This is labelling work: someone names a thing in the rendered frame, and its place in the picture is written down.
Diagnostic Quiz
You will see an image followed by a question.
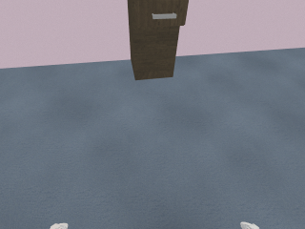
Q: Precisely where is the cabinet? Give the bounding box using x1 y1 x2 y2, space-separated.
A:
127 0 180 80

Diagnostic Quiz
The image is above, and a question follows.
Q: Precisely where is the drawer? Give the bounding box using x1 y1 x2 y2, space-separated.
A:
134 0 189 28

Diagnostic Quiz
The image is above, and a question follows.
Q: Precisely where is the handle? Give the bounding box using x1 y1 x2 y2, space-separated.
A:
152 13 177 19

